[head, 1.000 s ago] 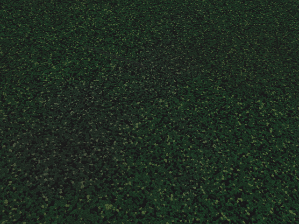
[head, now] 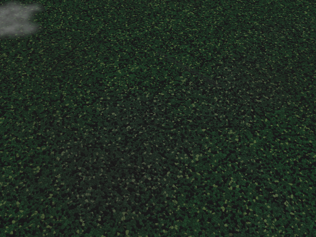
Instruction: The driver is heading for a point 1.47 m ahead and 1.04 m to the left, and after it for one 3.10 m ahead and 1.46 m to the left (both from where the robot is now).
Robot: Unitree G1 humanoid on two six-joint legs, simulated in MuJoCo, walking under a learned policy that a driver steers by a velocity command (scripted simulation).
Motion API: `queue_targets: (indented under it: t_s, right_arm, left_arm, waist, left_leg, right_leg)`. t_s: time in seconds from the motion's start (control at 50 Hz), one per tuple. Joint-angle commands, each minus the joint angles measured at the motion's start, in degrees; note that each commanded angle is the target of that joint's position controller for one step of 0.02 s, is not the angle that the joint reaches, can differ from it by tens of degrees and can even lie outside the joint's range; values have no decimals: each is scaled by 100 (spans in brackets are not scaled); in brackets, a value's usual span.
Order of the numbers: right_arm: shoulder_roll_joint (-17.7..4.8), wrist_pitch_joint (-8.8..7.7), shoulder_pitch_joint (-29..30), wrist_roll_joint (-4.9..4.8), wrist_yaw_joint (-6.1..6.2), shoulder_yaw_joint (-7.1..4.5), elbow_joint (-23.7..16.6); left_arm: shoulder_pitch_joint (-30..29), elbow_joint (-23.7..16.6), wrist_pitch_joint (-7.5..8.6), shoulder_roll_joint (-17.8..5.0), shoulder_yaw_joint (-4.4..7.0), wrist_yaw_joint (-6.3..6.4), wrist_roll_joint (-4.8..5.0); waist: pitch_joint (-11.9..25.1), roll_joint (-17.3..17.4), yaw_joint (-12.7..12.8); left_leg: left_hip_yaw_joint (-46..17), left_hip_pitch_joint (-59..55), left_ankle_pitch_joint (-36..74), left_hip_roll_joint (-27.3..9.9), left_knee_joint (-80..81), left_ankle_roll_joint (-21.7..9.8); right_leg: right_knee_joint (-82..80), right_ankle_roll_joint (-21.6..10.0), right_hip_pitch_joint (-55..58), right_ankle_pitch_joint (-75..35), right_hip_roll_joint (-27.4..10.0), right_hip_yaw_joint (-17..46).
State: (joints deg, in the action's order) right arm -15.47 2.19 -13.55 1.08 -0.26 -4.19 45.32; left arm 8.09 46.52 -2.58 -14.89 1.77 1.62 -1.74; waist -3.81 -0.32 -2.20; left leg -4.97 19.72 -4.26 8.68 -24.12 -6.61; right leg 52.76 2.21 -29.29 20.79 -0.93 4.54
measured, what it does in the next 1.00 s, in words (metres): steps on the spot, turning left: right foot, then left foot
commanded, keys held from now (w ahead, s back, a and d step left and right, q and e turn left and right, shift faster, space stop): q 1.00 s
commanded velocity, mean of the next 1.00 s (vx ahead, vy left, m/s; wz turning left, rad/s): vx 0.01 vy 0.00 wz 0.59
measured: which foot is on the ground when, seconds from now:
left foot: down 0.00-0.22, up 0.24-0.66, down 0.68-1.00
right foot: up 0.00-0.18, down 0.20-0.68, up 0.70-1.00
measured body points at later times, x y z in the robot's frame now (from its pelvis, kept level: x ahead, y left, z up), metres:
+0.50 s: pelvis +0.02 -0.05 +0.01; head +0.06 -0.06 +0.46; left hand +0.06 +0.24 -0.09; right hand +0.21 -0.29 -0.12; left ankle -0.04 +0.07 -0.67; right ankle +0.04 -0.14 -0.73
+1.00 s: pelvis +0.01 -0.01 +0.01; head +0.03 +0.03 +0.46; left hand -0.04 +0.29 -0.11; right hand +0.26 -0.19 -0.09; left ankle -0.03 +0.05 -0.74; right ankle +0.12 -0.13 -0.68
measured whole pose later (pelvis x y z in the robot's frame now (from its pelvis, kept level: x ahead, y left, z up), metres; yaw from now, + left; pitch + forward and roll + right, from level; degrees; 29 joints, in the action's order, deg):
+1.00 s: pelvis +0.01 -0.01 +0.01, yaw +36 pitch +1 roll -1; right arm -17.2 2.4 -13.5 0.7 -0.3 -3.4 41.7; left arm 10.2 41.4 -3.8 -17.7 3.1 0.8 -1.3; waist -4.0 -1.6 -0.8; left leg -8.4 12.6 -11.5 6.8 -24.2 -4.8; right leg 53.0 2.8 -27.5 21.8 -0.8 2.8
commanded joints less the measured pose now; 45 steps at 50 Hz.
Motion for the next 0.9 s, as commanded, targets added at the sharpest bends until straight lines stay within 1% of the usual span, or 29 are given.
queue_targets:
  t_s: [0.02,0.12,0.16,0.18,0.2,0.22,0.24,0.26,0.28,0.3,0.32,0.36,0.42,0.46,0.54,0.58,0.62,0.64,0.66,0.68,0.7,0.72,0.74,0.76,0.78,0.8,0.82,0.86,0.9]
  right_arm:
    - [-927,-12,-76,20,34,-253,-342]
    - [-927,19,-18,53,0,-283,-357]
    - [-919,42,104,24,-27,-290,-363]
    - [-900,50,217,-28,-27,-285,-378]
    - [-766,34,213,-90,-11,-246,-414]
    - [-435,10,17,-182,0,-170,-514]
    - [-688,-36,-5,-50,53,-247,-463]
    - [-1014,-49,77,97,52,-328,-393]
    - [-924,-32,-96,87,16,-333,-306]
    - [-850,23,-275,92,-16,-317,-225]
    - [-815,83,-379,83,-71,-302,-172]
    - [-786,155,-200,24,-150,-259,-229]
    - [-673,202,262,-15,-207,-174,-410]
    - [-625,225,420,-29,-234,-135,-489]
    - [-515,237,595,-78,-264,-51,-640]
    - [-529,224,593,-108,-252,-39,-700]
    - [-545,192,539,-114,-239,-40,-744]
    - [-528,156,403,-78,-221,-38,-723]
    - [-572,85,205,-6,-172,-44,-672]
    - [-1043,-14,-46,97,-102,-151,-653]
    - [-1940,-60,-182,-10,-78,-344,-754]
    - [-1683,-55,-667,-100,-61,-358,-623]
    - [-1359,-37,-385,-95,-26,-243,-614]
    - [-1086,-1,95,-81,8,-157,-677]
    - [-968,9,379,-107,44,-112,-736]
    - [-908,10,447,-109,60,-92,-765]
    - [-931,3,372,-106,46,-93,-757]
    - [-1044,-31,196,-100,20,-134,-707]
    - [-1103,-41,42,-79,19,-161,-665]
  left_arm:
    - [52,-349,47,-524,134,38,36]
    - [120,-450,166,-535,103,90,153]
    - [467,-420,227,-543,96,129,205]
    - [743,-375,263,-559,104,163,195]
    - [901,-358,301,-770,160,214,147]
    - [692,-525,291,-1354,284,257,51]
    - [40,-709,270,-1541,314,228,-51]
    - [87,-722,265,-1100,221,196,-35]
    - [-97,-752,281,-800,132,168,21]
    - [-207,-796,290,-715,106,146,43]
    - [-209,-837,288,-702,98,145,42]
    - [70,-830,267,-695,105,113,16]
    - [613,-688,256,-835,187,105,24]
    - [748,-635,256,-927,241,87,19]
    - [617,-639,264,-1031,305,-7,4]
    - [575,-620,253,-1102,341,-51,5]
    - [557,-594,233,-1163,372,-75,35]
    - [488,-588,214,-1174,381,-76,81]
    - [529,-548,194,-1157,387,-74,110]
    - [741,-587,170,-963,343,-88,78]
    - [486,-1060,115,-457,188,-75,24]
    - [185,-1013,36,-736,223,-2,-11]
    - [188,-960,7,-757,241,-17,69]
    - [234,-872,30,-807,261,-41,113]
    - [264,-850,44,-892,294,-58,67]
    - [433,-762,34,-930,305,-84,0]
    - [525,-729,15,-911,305,-108,-11]
    - [498,-756,-18,-820,284,-127,28]
    - [342,-823,-52,-770,268,-105,38]
  waist:
    - [573,571,9]
    - [631,727,20]
    - [655,795,182]
    - [644,757,362]
    - [640,485,405]
    - [735,-681,202]
    - [299,-1128,128]
    - [343,-448,98]
    - [381,-279,-87]
    - [437,-359,-169]
    - [486,-612,-149]
    - [479,-686,45]
    - [452,-751,373]
    - [469,-831,455]
    - [510,-961,444]
    - [557,-1064,428]
    - [593,-1091,377]
    - [627,-976,237]
    - [706,-649,66]
    - [877,496,-9]
    - [758,1806,49]
    - [1016,935,-364]
    - [648,748,-123]
    - [341,596,97]
    - [275,711,218]
    - [401,795,263]
    - [540,712,277]
    - [612,567,242]
    - [523,631,160]
  left_leg:
    - [-2175,-456,-1816,-1536,1123,-539]
    - [-2565,-607,-1157,-1463,916,-474]
    - [-2671,-468,-839,-1366,823,-317]
    - [-2594,-236,-1010,-1201,719,-113]
    - [-2334,192,-1695,-869,454,216]
    - [-1414,887,-2562,-182,-768,586]
    - [-228,1543,-2705,337,-2182,670]
    - [-281,1182,-2502,-155,-3097,733]
    - [-256,1020,-2230,-164,-3522,737]
    - [-192,1025,-2007,-193,-3966,778]
    - [-84,1146,-1942,-201,-4328,828]
    - [110,1363,-1921,-320,-4373,959]
    - [225,1630,-1970,-478,-3800,1081]
    - [317,1518,-2053,-566,-3379,1081]
    - [659,651,-2164,-700,-2397,907]
    - [840,236,-2191,-669,-1950,782]
    - [941,-91,-2039,-633,-1346,649]
    - [976,-452,-1640,-592,-741,561]
    - [827,-1043,-847,-577,100,466]
    - [-578,-1947,-342,-1469,760,248]
    - [-2733,-2216,2437,-3093,607,-683]
    - [-2405,-2224,2566,-3053,419,-1178]
    - [-1909,-1910,2204,-2708,434,-1129]
    - [-1490,-1556,1706,-2265,544,-859]
    - [-1287,-1476,1563,-1961,579,-648]
    - [-1128,-1443,1825,-1775,546,-600]
    - [-1099,-1454,1959,-1723,511,-593]
    - [-1203,-1497,1844,-1708,503,-609]
    - [-1405,-1509,1426,-1692,540,-635]
  right_leg:
    - [-237,23,51,-23,147,-57]
    - [-1172,-167,636,273,429,-16]
    - [-2026,-316,1269,219,556,-36]
    - [-2828,-395,1793,-147,556,-65]
    - [-3631,-506,2382,-316,146,250]
    - [-4223,-954,2758,443,-1216,1741]
    - [-4379,-1465,2129,-270,-2123,2606]
    - [-4037,-1602,1818,-1424,-2007,2057]
    - [-3813,-1455,1728,-2163,-1617,1405]
    - [-3658,-1306,1858,-2616,-1304,890]
    - [-3542,-1259,2035,-3039,-1148,563]
    - [-3375,-1284,2378,-3662,-1069,224]
    - [-3227,-1386,3053,-4050,-1235,165]
    - [-3173,-1425,3198,-4110,-1352,102]
    - [-3052,-1385,2783,-4047,-1446,-247]
    - [-2912,-1332,2618,-4063,-1483,-365]
    - [-2670,-1231,2549,-3914,-1546,-417]
    - [-2379,-1083,2380,-3639,-1501,-555]
    - [-1879,-796,2004,-3009,-1388,-782]
    - [-616,-404,993,-1480,-1009,-1199]
    - [330,-49,-600,1685,96,-1258]
    - [1106,-47,-553,1727,-52,-441]
    - [1303,-66,-630,1278,-137,-312]
    - [1086,-72,-542,736,-235,-222]
    - [910,-52,-479,405,-246,-233]
    - [954,-6,-293,199,-175,-301]
    - [992,25,-199,109,-104,-321]
    - [825,65,-218,45,-56,-306]
    - [513,87,-332,48,-29,-275]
